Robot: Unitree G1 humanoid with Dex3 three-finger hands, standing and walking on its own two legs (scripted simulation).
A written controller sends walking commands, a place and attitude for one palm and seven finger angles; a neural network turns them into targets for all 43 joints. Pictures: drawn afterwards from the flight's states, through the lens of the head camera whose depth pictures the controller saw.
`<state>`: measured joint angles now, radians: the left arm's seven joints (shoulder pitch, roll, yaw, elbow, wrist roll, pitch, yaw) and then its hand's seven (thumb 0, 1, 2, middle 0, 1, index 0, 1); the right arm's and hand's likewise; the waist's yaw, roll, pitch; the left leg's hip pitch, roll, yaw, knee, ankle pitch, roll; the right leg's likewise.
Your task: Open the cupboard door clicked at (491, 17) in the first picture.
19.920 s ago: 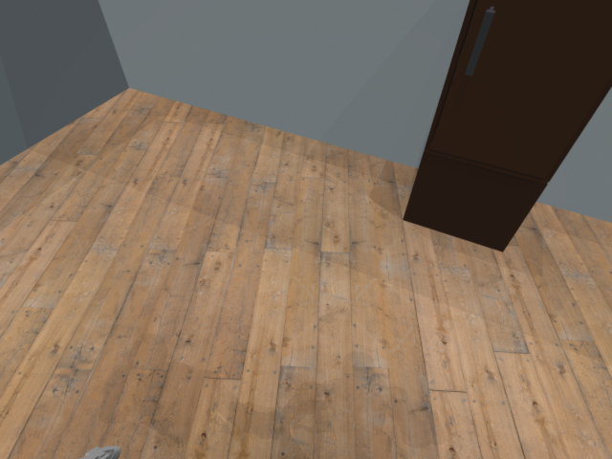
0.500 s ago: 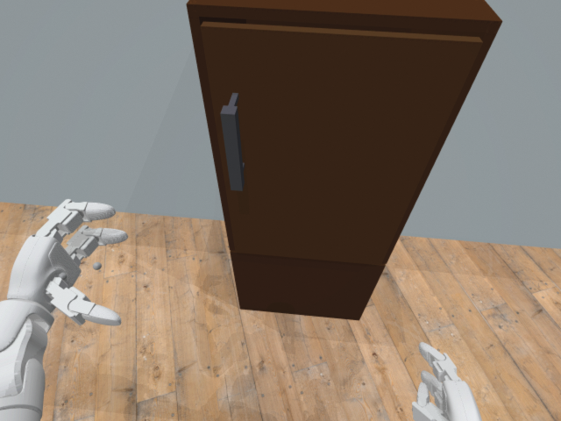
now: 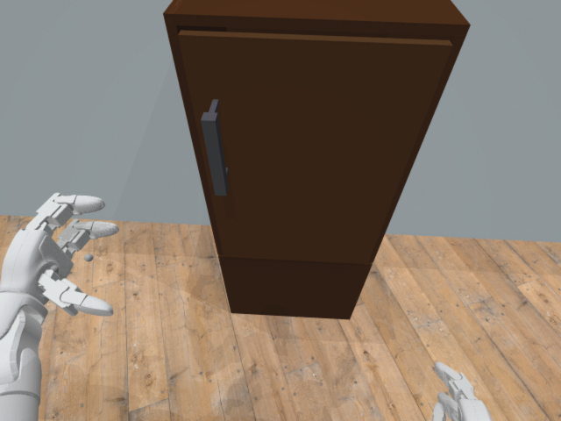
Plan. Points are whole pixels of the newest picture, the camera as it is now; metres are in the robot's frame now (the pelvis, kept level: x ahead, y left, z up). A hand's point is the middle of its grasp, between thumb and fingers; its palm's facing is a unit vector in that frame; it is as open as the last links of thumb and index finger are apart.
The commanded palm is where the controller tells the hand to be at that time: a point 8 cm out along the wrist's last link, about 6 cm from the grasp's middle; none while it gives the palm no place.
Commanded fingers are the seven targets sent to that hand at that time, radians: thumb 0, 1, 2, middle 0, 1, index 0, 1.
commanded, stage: raise the hand with hooked fingers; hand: left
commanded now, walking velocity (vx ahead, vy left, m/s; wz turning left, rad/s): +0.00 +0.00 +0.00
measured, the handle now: (218, 150) +0.55 +0.15 +0.08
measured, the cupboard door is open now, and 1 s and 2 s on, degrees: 0 0 0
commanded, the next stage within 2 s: move the hooked fingers beside the handle in 0.12 s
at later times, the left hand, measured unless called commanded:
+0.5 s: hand (105, 243) +0.31 +0.26 +0.10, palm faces +0.03 -1.00 -0.01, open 14.0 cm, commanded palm +0.30 +0.31 +0.10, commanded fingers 0.00 -0.50 0.30 -0.30 -1.20 -0.30 -1.20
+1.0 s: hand (144, 201) +0.40 +0.24 +0.09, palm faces -0.01 -1.00 +0.00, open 14.0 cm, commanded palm +0.37 +0.29 +0.09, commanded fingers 0.00 -0.50 0.30 -0.30 -1.20 -0.30 -1.20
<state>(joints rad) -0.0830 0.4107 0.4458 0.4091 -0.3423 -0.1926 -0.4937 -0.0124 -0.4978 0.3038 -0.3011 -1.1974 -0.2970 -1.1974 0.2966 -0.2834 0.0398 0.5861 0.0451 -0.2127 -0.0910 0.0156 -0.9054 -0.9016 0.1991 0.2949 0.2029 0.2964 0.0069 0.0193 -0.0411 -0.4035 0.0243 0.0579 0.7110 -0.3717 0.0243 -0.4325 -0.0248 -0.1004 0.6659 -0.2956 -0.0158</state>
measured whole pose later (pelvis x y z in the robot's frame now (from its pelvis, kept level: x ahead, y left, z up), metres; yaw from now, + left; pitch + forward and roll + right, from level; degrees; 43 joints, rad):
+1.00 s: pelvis +0.00 +0.00 -0.01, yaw -1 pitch +8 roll -1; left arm -0.50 0.44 0.39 0.81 -0.24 -0.26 -0.42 -0.01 -0.50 0.30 -0.30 -1.20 -0.30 -1.20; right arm 0.35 -0.28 0.04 0.62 0.04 -0.12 -0.08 0.01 -0.91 -0.90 0.20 0.29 0.20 0.30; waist -0.05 0.01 -0.05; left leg -0.52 0.02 0.07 0.75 -0.38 0.03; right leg -0.55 -0.03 -0.09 0.70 -0.30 -0.01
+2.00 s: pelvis +0.01 +0.01 -0.02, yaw -3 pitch +17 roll -2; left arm -0.88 0.57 0.45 1.19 -0.12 -0.34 -0.35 -0.01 -0.50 0.30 -0.30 -1.20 -0.30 -1.20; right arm 0.45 -0.28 0.03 0.62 0.00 0.04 -0.03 0.01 -0.91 -0.90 0.20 0.29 0.20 0.30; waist -0.16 0.01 -0.07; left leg -0.71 0.05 0.08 0.84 -0.42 0.03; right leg -0.74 0.00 -0.07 0.76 -0.31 -0.01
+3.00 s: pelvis +0.00 +0.01 -0.02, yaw -2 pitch +15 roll -2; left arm -0.84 0.48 0.39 1.14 -0.14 -0.36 -0.30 -0.01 -0.50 0.30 -0.30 -1.20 -0.30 -1.20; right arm 0.42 -0.28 0.02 0.63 0.01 0.04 -0.02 0.01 -0.91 -0.90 0.20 0.29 0.20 0.30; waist -0.13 0.01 -0.08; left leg -0.70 0.04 0.06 0.85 -0.42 0.03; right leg -0.72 -0.01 -0.08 0.77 -0.32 -0.01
